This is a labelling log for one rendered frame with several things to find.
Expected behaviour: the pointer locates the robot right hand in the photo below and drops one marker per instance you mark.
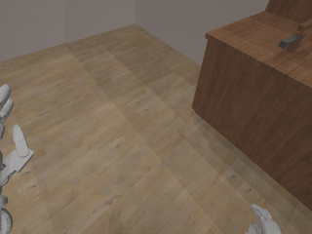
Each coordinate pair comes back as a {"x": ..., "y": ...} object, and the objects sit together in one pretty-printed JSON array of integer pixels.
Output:
[{"x": 267, "y": 226}]

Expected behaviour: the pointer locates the tap lever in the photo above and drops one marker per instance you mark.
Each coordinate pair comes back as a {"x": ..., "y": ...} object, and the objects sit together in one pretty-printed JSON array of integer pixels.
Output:
[{"x": 284, "y": 43}]

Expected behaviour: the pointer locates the robot left hand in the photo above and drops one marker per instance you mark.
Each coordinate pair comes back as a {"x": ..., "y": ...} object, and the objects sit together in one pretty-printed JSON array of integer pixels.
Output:
[{"x": 17, "y": 159}]

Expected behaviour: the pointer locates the counter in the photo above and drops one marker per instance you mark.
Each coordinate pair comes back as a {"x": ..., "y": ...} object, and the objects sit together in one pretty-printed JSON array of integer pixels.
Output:
[{"x": 259, "y": 95}]

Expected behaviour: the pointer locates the left robot forearm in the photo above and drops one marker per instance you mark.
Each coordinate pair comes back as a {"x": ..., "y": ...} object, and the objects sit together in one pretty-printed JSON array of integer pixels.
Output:
[{"x": 6, "y": 219}]

